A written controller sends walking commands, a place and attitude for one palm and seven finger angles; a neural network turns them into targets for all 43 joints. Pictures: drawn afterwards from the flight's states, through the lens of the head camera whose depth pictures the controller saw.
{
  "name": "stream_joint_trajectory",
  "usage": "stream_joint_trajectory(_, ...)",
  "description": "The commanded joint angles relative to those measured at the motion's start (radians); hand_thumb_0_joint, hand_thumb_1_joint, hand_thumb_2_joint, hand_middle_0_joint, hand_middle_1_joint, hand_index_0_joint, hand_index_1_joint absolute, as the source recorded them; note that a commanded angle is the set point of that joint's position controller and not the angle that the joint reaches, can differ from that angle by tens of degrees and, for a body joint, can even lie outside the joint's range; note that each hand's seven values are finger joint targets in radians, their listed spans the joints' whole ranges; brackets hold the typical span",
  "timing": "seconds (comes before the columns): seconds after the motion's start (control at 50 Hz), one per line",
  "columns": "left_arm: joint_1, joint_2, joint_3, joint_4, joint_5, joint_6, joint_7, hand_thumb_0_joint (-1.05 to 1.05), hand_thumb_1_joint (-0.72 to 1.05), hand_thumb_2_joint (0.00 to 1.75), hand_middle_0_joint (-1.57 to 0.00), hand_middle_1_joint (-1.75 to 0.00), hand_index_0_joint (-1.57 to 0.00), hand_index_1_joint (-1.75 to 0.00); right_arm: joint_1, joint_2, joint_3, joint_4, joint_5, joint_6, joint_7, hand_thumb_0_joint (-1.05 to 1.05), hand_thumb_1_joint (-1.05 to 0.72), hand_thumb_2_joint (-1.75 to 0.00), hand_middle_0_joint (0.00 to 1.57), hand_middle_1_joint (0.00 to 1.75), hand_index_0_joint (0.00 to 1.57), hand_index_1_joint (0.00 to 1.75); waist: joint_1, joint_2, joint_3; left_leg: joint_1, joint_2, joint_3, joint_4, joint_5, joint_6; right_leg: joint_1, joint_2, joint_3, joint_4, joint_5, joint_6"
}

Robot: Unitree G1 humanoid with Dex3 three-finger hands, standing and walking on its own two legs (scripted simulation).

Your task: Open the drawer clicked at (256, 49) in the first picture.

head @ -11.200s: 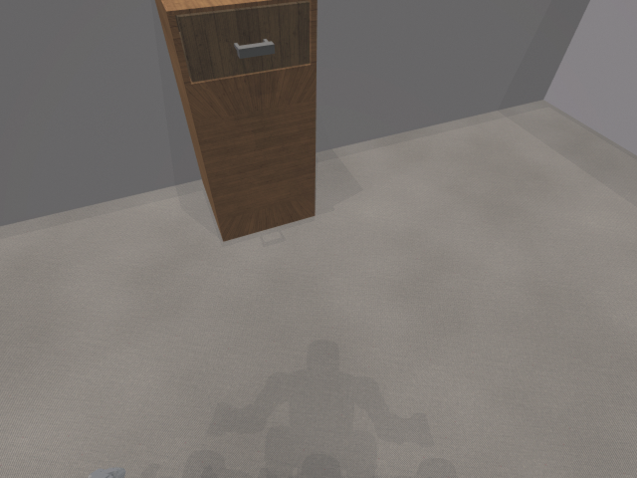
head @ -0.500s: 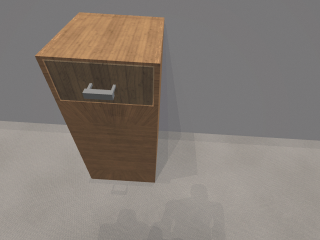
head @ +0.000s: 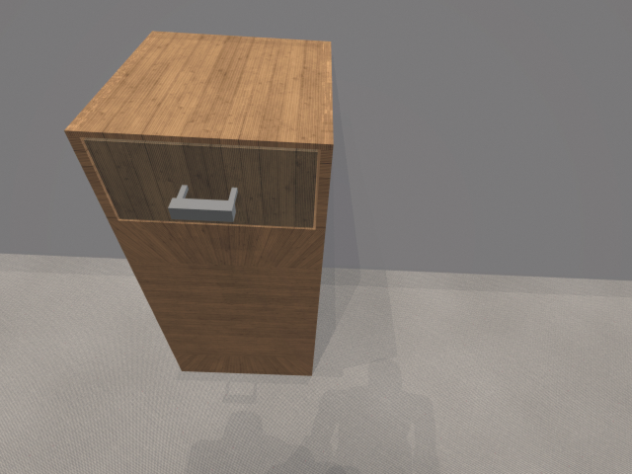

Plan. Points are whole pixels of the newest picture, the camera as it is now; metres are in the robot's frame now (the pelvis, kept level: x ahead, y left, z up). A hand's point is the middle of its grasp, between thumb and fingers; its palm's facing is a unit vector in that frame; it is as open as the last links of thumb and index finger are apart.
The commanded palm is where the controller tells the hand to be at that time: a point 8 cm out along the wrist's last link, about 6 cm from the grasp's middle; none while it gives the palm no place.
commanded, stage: come to a stop and stand still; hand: left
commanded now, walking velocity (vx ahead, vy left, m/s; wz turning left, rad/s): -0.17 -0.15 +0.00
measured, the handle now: (205, 200) +0.54 +0.22 +0.02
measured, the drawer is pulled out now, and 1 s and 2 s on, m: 0.00 0.00 0.00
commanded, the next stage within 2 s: look again from close up in 0.86 s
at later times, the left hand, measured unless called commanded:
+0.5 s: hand out of the picture +0.06 +0.16 -0.18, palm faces +0.05 -0.97 -0.22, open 7.2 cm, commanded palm none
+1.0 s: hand out of the picture -0.04 +0.11 -0.18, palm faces +0.06 -0.99 -0.13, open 7.3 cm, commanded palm none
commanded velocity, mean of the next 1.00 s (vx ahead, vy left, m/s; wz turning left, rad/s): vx -0.05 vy -0.01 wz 0.00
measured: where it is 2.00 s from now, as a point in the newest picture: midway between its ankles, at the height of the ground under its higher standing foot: outside the picture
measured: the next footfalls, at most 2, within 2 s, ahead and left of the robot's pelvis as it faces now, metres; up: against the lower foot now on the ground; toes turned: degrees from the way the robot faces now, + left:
right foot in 0.14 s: +0.10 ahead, -0.14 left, +0.00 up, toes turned -2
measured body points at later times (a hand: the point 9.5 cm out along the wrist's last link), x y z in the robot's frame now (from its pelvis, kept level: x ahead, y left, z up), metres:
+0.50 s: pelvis +0.02 -0.01 -0.01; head +0.03 -0.01 +0.44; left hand +0.06 +0.21 -0.16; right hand +0.03 -0.24 -0.17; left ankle -0.03 +0.05 -0.74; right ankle +0.06 -0.14 -0.74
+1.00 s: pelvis +0.01 -0.03 +0.00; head +0.02 -0.02 +0.45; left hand -0.04 +0.16 -0.17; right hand -0.03 -0.23 -0.16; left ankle -0.03 +0.05 -0.74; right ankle +0.06 -0.14 -0.74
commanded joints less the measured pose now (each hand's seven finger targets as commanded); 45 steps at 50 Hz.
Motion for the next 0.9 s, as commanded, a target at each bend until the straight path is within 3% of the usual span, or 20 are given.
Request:
stream_joint_trajectory(0.0,-0.013,-0.01,-0.012,-0.059,-0.011,-0.02,0.009,0.0,0.9,0.9,-0.2,-0.3,-0.2,-0.3,0.067,-0.087,-0.006,0.011,0.007,-0.022,-0.021,0.0,-0.9,-0.9,0.2,0.3,0.2,0.3,0.017,0.048,0.071,0.035,0.265,-0.207,-0.118,0.677,0.066,-0.009,-0.004,0.025,-0.165,0.089,0.02)
stream_joint_trajectory(0.02,-0.01,0.002,-0.012,-0.054,-0.015,-0.016,0.014,0.0,0.9,0.9,-0.2,-0.3,-0.2,-0.3,0.064,-0.087,-0.007,0.019,0.01,-0.022,-0.026,0.0,-0.9,-0.9,0.2,0.3,0.2,0.3,0.02,0.077,0.057,0.045,0.259,-0.183,-0.084,0.787,0.044,0.038,0.004,0.027,-0.23,0.114,0.02)
stream_joint_trajectory(0.08,0.021,0.053,-0.004,-0.039,-0.02,-0.011,0.027,0.0,0.9,0.9,-0.2,-0.3,-0.2,-0.3,0.054,-0.083,-0.015,0.032,0.02,-0.011,-0.031,0.0,-0.9,-0.9,0.2,0.3,0.2,0.3,0.036,0.09,0.056,0.026,0.231,-0.167,-0.015,0.863,-0.047,0.168,0.015,0.049,-0.379,0.262,0.002)
stream_joint_trajectory(0.12,0.042,0.085,0.001,-0.033,-0.019,-0.01,0.034,0.0,0.9,0.9,-0.2,-0.3,-0.2,-0.3,0.05,-0.069,-0.023,0.023,0.024,-0.003,-0.032,0.0,-0.9,-0.9,0.2,0.3,0.2,0.3,0.034,0.067,0.058,-0.062,0.184,-0.148,0.018,0.765,-0.099,0.268,-0.028,0.099,-0.344,0.575,-0.024)
stream_joint_trajectory(0.16,0.033,0.098,0.007,-0.044,-0.02,-0.007,0.036,0.0,0.9,0.9,-0.2,-0.3,-0.2,-0.3,0.042,-0.067,-0.033,0.011,0.022,0.017,-0.029,0.0,-0.9,-0.9,0.2,0.3,0.2,0.3,0.024,-0.004,0.05,-0.102,0.163,-0.124,0.038,0.609,-0.102,0.287,-0.071,0.123,-0.291,0.747,-0.035)
stream_joint_trajectory(0.2,0.022,0.104,0.011,-0.062,-0.019,-0.005,0.039,0.0,0.9,0.9,-0.2,-0.3,-0.2,-0.3,0.038,-0.074,-0.044,0.005,0.02,0.027,-0.024,0.0,-0.9,-0.9,0.2,0.3,0.2,0.3,0.019,-0.039,0.008,-0.091,0.155,-0.107,0.066,0.535,-0.086,0.282,-0.086,0.134,-0.268,0.799,-0.045)
stream_joint_trajectory(0.26,-0.015,0.108,0.016,-0.091,-0.018,0.003,0.039,0.0,0.9,0.9,-0.2,-0.3,-0.2,-0.3,0.015,-0.078,-0.051,-0.012,0.016,0.035,-0.021,0.0,-0.9,-0.9,0.2,0.3,0.2,0.3,0.011,-0.019,-0.019,-0.057,0.159,-0.112,0.079,0.516,-0.077,0.23,-0.08,0.135,-0.256,0.71,-0.052)
stream_joint_trajectory(0.32,-0.049,0.092,0.016,-0.11,-0.014,0.012,0.039,0.0,0.9,0.9,-0.2,-0.3,-0.2,-0.3,-0.025,-0.086,-0.053,-0.027,0.01,0.037,-0.019,0.0,-0.9,-0.9,0.2,0.3,0.2,0.3,0.011,0.052,0.009,-0.05,0.189,-0.142,0.035,0.568,-0.058,0.184,-0.033,0.109,-0.249,0.53,-0.027)
stream_joint_trajectory(0.42,-0.049,0.08,0.002,-0.093,-0.008,0.01,0.033,0.0,0.9,0.9,-0.2,-0.3,-0.2,-0.3,-0.088,-0.09,-0.044,-0.038,0.01,0.035,-0.007,0.0,-0.9,-0.9,0.2,0.3,0.2,0.3,0.021,0.005,0.058,-0.121,0.167,-0.143,-0.023,0.211,-0.049,0.194,-0.034,0.14,-0.346,0.387,-0.026)
stream_joint_trajectory(0.5,-0.048,0.089,-0.007,-0.075,-0.007,0.001,0.028,0.0,0.9,0.9,-0.2,-0.3,-0.2,-0.3,-0.093,-0.094,-0.032,-0.032,0.012,0.032,0.0,0.0,-0.9,-0.9,0.2,0.3,0.2,0.3,0.017,0.012,0.083,-0.134,0.159,-0.146,-0.078,0.05,-0.05,0.189,-0.033,0.151,-0.418,0.298,-0.022)
stream_joint_trajectory(0.62,-0.016,0.091,-0.021,-0.033,-0.009,-0.011,0.022,0.0,0.9,0.9,-0.2,-0.3,-0.2,-0.3,-0.088,-0.106,-0.018,-0.012,0.013,0.029,0.005,0.0,-0.9,-0.9,0.2,0.3,0.2,0.3,0.018,0.026,0.114,-0.127,0.156,-0.148,-0.132,-0.042,-0.053,0.186,-0.029,0.149,-0.497,0.204,-0.012)
stream_joint_trajectory(0.88,0.081,0.049,-0.032,0.027,-0.014,-0.028,0.025,0.0,0.9,0.9,-0.2,-0.3,-0.2,-0.3,0.0,-0.072,-0.003,0.037,0.015,0.027,0.0,0.0,-0.9,-0.9,0.2,0.3,0.2,0.3,0.015,0.002,0.126,-0.121,0.142,-0.134,-0.129,-0.048,-0.058,0.184,-0.028,0.143,-0.541,0.151,-0.011)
